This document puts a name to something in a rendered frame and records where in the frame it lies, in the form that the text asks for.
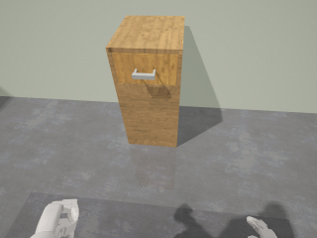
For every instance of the handle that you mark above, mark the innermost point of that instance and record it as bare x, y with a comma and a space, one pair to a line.
145, 76

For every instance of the right robot hand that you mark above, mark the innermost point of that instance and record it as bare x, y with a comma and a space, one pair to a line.
261, 228

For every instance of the cabinet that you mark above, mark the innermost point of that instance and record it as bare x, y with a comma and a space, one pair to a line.
150, 111

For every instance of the left robot hand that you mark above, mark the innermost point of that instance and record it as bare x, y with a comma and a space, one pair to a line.
50, 220

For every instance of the drawer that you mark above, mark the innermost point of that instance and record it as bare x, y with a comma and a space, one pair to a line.
166, 66

